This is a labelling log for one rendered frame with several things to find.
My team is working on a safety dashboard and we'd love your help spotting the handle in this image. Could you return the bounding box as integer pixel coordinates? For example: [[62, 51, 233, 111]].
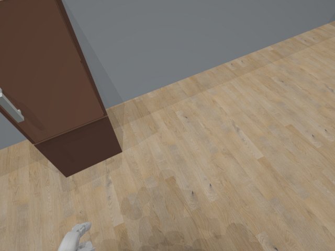
[[0, 88, 24, 123]]

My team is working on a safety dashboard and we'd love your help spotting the cupboard door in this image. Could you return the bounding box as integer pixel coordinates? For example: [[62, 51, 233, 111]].
[[0, 0, 104, 143]]

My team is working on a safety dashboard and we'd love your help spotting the robot left hand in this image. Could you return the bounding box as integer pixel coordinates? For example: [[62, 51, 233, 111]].
[[58, 222, 95, 251]]

